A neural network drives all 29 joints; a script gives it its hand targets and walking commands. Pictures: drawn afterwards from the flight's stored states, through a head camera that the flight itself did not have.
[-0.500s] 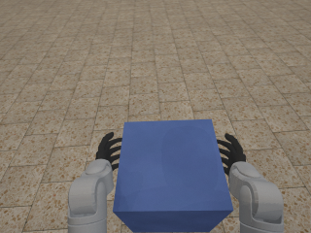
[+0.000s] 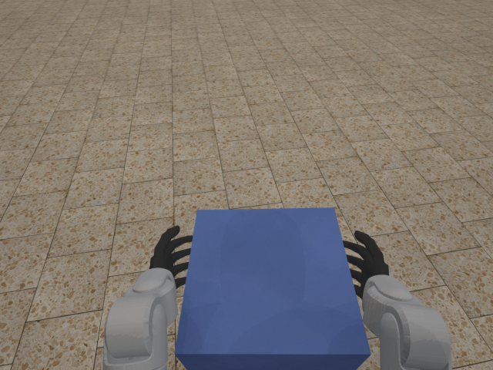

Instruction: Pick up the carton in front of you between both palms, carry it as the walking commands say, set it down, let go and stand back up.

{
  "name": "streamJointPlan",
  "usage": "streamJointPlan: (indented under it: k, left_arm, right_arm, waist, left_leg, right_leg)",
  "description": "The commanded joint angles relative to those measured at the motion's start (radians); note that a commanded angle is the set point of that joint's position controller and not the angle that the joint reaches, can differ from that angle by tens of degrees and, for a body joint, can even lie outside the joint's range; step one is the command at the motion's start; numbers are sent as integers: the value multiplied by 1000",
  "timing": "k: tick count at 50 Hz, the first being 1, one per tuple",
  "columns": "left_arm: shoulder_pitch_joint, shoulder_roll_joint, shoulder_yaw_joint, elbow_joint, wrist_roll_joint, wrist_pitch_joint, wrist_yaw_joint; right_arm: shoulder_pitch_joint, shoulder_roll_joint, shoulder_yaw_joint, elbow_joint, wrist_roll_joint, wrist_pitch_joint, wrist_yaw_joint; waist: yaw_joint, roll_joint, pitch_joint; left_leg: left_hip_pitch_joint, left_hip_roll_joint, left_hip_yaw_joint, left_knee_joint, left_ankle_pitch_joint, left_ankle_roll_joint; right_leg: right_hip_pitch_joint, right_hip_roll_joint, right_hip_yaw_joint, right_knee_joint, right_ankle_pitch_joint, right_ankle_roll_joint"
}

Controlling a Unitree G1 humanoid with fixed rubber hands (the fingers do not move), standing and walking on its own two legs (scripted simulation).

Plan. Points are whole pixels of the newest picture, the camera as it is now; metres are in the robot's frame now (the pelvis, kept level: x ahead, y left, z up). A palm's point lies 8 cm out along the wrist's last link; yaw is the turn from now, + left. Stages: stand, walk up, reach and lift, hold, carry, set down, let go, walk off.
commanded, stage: carry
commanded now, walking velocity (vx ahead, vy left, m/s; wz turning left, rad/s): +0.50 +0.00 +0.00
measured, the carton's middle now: (266, 306) +0.22 -0.01 +0.00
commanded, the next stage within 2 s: none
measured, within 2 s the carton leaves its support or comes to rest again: neither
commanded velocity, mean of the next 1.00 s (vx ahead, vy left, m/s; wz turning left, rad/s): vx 0.42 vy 0.00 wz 0.00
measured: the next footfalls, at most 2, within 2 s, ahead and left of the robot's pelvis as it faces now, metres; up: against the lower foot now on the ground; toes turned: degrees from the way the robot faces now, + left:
right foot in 0.30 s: +0.37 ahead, -0.14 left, +0.00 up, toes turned -9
left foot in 0.78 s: +0.74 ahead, +0.10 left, +0.00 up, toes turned +13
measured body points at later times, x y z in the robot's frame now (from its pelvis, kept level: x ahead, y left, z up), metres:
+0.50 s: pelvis +0.31 -0.05 +0.00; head +0.32 -0.07 +0.45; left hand +0.54 +0.12 +0.08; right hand +0.57 -0.18 +0.08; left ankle +0.26 +0.08 -0.67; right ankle +0.33 -0.13 -0.74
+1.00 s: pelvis +0.63 +0.02 +0.01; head +0.65 +0.04 +0.45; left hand +0.88 +0.17 +0.06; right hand +0.87 -0.14 +0.07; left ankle +0.65 +0.09 -0.74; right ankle +0.60 -0.13 -0.67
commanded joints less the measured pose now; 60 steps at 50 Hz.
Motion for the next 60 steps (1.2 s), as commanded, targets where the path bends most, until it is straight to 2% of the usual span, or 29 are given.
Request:
streamJointPlan:
  k: [1, 5, 12, 14, 15, 16, 17, 18, 19, 20, 21, 23, 25, 27, 32, 36, 38, 39, 40, 41, 42, 43, 45, 46, 48, 52, 55, 58, 60]
  left_arm:
    - [-337, -867, -655, -95, -239, -49, -115]
    - [-319, -824, -650, -118, -225, -54, -102]
    - [-328, -665, -627, -179, -262, -7, -73]
    - [-309, -630, -604, -166, -266, 7, -67]
    - [-301, -618, -590, -155, -267, 12, -64]
    - [-286, -605, -573, -144, -262, 14, -61]
    - [-297, -608, -570, -134, -267, 12, -60]
    - [-292, -640, -571, -138, -276, 13, -66]
    - [-308, -687, -586, -147, -288, 8, -76]
    - [-332, -732, -602, -156, -296, 0, -88]
    - [-360, -771, -621, -168, -303, -9, -99]
    - [-391, -813, -647, -182, -317, -23, -117]
    - [-383, -813, -659, -190, -324, -30, -128]
    - [-375, -790, -665, -201, -328, -31, -130]
    - [-312, -692, -627, -179, -295, -9, -108]
    - [-301, -653, -603, -156, -265, 7, -88]
    - [-312, -653, -607, -155, -263, 10, -84]
    - [-313, -655, -614, -158, -261, 11, -82]
    - [-320, -649, -614, -159, -260, 12, -81]
    - [-326, -659, -630, -183, -263, 13, -83]
    - [-348, -687, -649, -183, -276, 7, -90]
    - [-346, -748, -664, -168, -280, -4, -100]
    - [-347, -847, -673, -140, -274, -31, -122]
    - [-342, -878, -676, -126, -267, -45, -129]
    - [-305, -906, -683, -107, -247, -71, -132]
    - [-255, -888, -695, -129, -227, -96, -119]
    - [-275, -842, -711, -191, -248, -88, -110]
    - [-289, -767, -698, -229, -275, -63, -104]
    - [-279, -704, -669, -225, -274, -39, -98]
  right_arm:
    - [-412, 839, 647, -128, 290, -34, 158]
    - [-396, 788, 651, -148, 287, -36, 159]
    - [-358, 653, 602, -171, 251, 4, 102]
    - [-369, 628, 596, -177, 246, 20, 86]
    - [-360, 617, 596, -175, 244, 28, 79]
    - [-374, 598, 601, -192, 247, 36, 73]
    - [-389, 605, 614, -222, 255, 43, 73]
    - [-398, 634, 628, -210, 268, 43, 78]
    - [-410, 680, 635, -199, 272, 37, 86]
    - [-419, 730, 639, -191, 275, 29, 96]
    - [-424, 773, 643, -185, 274, 20, 106]
    - [-420, 822, 649, -175, 259, 1, 116]
    - [-401, 832, 649, -172, 244, -13, 114]
    - [-391, 816, 647, -181, 236, -17, 108]
    - [-360, 727, 629, -181, 230, 8, 89]
    - [-366, 678, 618, -173, 243, 27, 87]
    - [-359, 674, 608, -158, 246, 29, 90]
    - [-339, 672, 598, -141, 244, 28, 92]
    - [-319, 670, 588, -133, 237, 26, 93]
    - [-329, 669, 581, -117, 238, 15, 97]
    - [-328, 718, 594, -126, 252, 8, 107]
    - [-353, 757, 609, -153, 268, 0, 119]
    - [-390, 851, 644, -156, 278, -26, 145]
    - [-403, 875, 655, -155, 280, -39, 155]
    - [-381, 885, 663, -149, 283, -58, 170]
    - [-309, 845, 658, -153, 268, -76, 183]
    - [-281, 797, 649, -180, 260, -74, 172]
    - [-285, 740, 639, -214, 248, -55, 146]
    - [-295, 688, 627, -214, 235, -31, 125]
  waist:
    - [19, 147, -171]
    - [14, 141, -110]
    - [10, 180, -29]
    - [30, 145, -63]
    - [38, 90, -125]
    - [61, -77, -183]
    - [59, -341, -247]
    - [52, -293, -229]
    - [53, -214, -231]
    - [50, -107, -242]
    - [45, -45, -223]
    - [42, -74, -215]
    - [43, -95, -189]
    - [43, -99, -152]
    - [49, -118, -60]
    - [49, -143, -5]
    - [32, -129, -46]
    - [17, -82, -107]
    - [-9, 27, -162]
    - [-10, 314, -264]
    - [2, 331, -228]
    - [6, 249, -228]
    - [14, 75, -213]
    - [21, 86, -211]
    - [24, 127, -215]
    - [26, 195, -183]
    - [19, 219, -150]
    - [18, 184, -143]
    - [29, 110, -125]
  left_leg:
    - [218, 259, -268, -284, -107, 56]
    - [271, 232, -195, -298, -22, 62]
    - [325, 214, -108, -202, 155, 36]
    - [279, 179, -40, -23, 278, 4]
    - [181, 139, 2, 160, 313, -27]
    - [1, 68, 20, 421, 151, -76]
    - [-285, -53, -34, 692, -215, -114]
    - [-387, -25, -157, 842, -340, -87]
    - [-416, 16, -193, 900, -317, -59]
    - [-406, 56, -215, 867, -255, -43]
    - [-373, 83, -225, 793, -195, -40]
    - [-314, 82, -195, 669, -124, -46]
    - [-311, 76, -164, 557, -88, -61]
    - [-335, 73, -136, 433, -36, -75]
    - [-315, 42, -58, 199, 82, -75]
    - [-253, 27, -20, 116, 110, -51]
    - [-58, -18, 41, 71, 71, -36]
    - [131, -57, 67, 65, 8, -36]
    - [310, 63, -109, 12, -89, -27]
    - [524, 345, -622, -120, -226, 126]
    - [523, 390, -765, -206, -27, 155]
    - [495, 373, -631, -167, 113, 147]
    - [369, 326, -413, -123, 383, 92]
    - [323, 296, -329, -138, 404, 54]
    - [299, 263, -225, -144, 479, 33]
    - [307, 213, -91, -127, 627, 36]
    - [302, 201, -43, -106, 658, 33]
    - [276, 184, -21, -31, 524, 7]
    - [189, 150, -7, 73, 370, -47]
  right_leg:
    - [-93, -38, 3, -144, 84, 14]
    - [-128, -26, -48, -382, 189, 34]
    - [-40, 6, -123, -572, 238, 6]
    - [153, 61, -195, -629, 186, -8]
    - [361, 65, -180, -623, 137, -15]
    - [519, -119, 124, -729, 8, -62]
    - [724, -322, 529, -826, 33, -198]
    - [714, -345, 549, -841, 198, -219]
    - [681, -315, 447, -805, 320, -210]
    - [642, -295, 363, -795, 341, -180]
    - [569, -273, 298, -821, 316, -146]
    - [507, -241, 195, -876, 213, -110]
    - [486, -224, 135, -917, 153, -118]
    - [500, -212, 89, -940, 166, -130]
    - [524, -165, -21, -915, 344, -109]
    - [551, -164, -58, -871, 436, -80]
    - [512, -138, -127, -705, 584, -48]
    - [442, -94, -172, -528, 620, -24]
    - [290, -60, -172, -290, 450, 7]
    - [-2, 65, -135, 36, 155, 55]
    - [-145, 95, -2, 177, -162, 37]
    - [-164, 26, 64, 246, -152, 7]
    - [-126, -33, 71, 157, -62, -12]
    - [-84, -44, 58, 73, -23, -8]
    - [-31, -14, 3, -55, -1, 7]
    - [-14, 33, -65, -319, 93, 28]
    - [28, 52, -98, -467, 203, 31]
    - [141, 58, -128, -589, 331, 32]
    - [308, 30, -128, -746, 507, 37]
